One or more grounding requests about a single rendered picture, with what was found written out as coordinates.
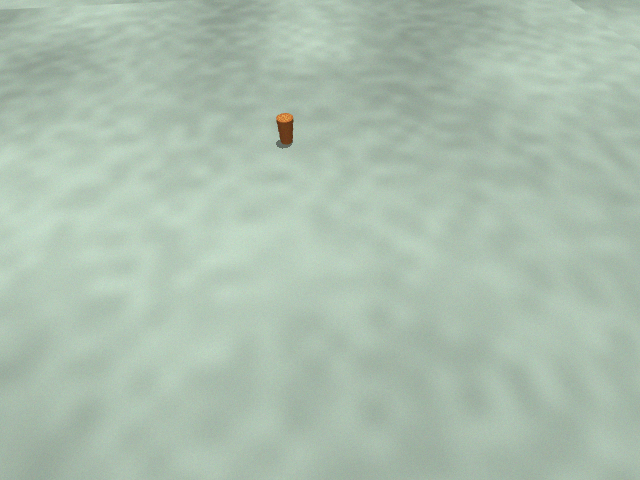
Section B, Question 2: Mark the cup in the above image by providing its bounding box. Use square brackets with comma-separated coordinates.
[276, 113, 293, 145]

